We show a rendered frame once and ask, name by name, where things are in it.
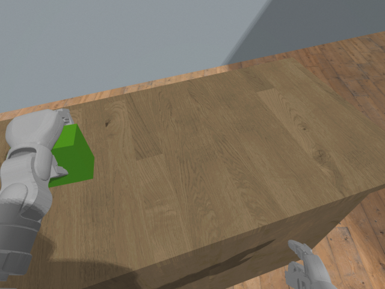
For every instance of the robot left forearm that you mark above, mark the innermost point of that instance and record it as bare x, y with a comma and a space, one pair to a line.
25, 199

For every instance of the robot right hand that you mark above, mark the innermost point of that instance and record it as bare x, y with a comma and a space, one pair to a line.
303, 276

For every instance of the robot left hand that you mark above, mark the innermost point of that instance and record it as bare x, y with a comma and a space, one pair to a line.
43, 127

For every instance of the table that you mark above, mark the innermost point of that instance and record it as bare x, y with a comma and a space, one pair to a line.
200, 184

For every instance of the sponge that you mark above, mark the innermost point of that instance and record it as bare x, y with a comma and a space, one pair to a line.
72, 152

